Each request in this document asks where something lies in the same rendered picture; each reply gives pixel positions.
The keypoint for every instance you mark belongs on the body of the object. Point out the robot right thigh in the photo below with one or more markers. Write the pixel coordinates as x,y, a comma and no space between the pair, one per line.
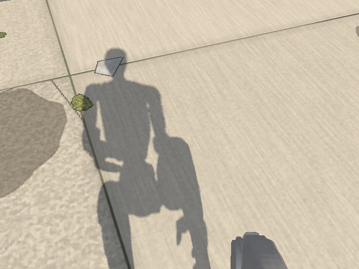
255,252

